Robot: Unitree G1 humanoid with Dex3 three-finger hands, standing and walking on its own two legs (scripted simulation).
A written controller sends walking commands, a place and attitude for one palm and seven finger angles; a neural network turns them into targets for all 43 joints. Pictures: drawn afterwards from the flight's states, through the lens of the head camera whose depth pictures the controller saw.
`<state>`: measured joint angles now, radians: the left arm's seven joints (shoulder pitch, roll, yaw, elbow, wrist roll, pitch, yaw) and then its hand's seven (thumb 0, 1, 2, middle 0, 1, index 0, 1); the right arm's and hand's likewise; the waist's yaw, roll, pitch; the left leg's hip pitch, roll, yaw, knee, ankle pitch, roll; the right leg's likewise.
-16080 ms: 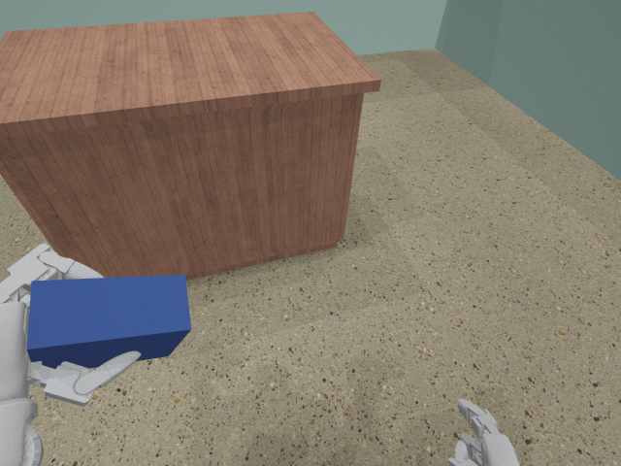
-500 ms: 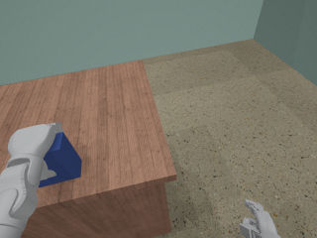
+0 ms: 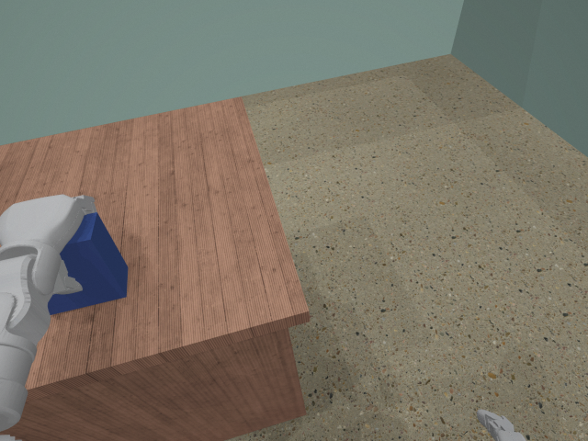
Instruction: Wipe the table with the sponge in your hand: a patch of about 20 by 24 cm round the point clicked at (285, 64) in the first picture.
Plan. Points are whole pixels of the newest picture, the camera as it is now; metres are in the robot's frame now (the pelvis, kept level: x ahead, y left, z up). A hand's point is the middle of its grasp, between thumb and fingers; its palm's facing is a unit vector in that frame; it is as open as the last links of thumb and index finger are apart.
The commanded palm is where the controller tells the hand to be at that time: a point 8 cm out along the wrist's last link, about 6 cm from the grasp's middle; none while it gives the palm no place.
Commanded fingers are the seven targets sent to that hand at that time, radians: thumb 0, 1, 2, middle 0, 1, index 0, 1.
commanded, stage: wipe forward along the first lane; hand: left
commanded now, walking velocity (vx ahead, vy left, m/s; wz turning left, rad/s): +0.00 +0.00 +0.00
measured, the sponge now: (79, 274) +0.30 +0.36 +0.06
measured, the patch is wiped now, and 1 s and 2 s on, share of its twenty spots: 0.15 0.50 0.55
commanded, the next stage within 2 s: slide across to the middle lane in 0.90 s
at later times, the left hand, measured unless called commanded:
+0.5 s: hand (68, 220) +0.36 +0.39 +0.11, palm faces -0.14 +0.02 -0.99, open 10.0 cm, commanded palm +0.36 +0.39 +0.14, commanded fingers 0.00 0.10 1.30 -1.20 -1.60 -1.20 -1.60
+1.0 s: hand (73, 195) +0.41 +0.41 +0.11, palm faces -0.16 +0.05 -0.99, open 10.0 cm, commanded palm +0.41 +0.40 +0.14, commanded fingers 0.00 0.10 1.30 -1.20 -1.60 -1.20 -1.60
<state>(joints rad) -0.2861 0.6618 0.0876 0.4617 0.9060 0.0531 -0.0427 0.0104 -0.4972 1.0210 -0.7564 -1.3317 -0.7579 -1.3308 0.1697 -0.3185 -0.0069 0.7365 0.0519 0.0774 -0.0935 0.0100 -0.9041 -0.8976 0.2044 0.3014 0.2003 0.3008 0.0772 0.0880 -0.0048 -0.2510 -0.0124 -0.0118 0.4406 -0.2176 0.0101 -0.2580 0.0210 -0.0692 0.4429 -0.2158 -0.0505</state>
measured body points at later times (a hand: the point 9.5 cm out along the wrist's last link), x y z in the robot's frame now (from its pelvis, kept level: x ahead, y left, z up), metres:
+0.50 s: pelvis -0.01 +0.00 -0.01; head +0.03 -0.02 +0.44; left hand +0.36 +0.38 +0.16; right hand +0.10 -0.27 -0.14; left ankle +0.01 +0.12 -0.74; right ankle +0.01 -0.09 -0.74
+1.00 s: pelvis +0.01 +0.03 -0.01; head +0.06 +0.02 +0.44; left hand +0.41 +0.40 +0.16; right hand +0.08 -0.25 -0.14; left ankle +0.01 +0.12 -0.74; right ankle +0.01 -0.08 -0.74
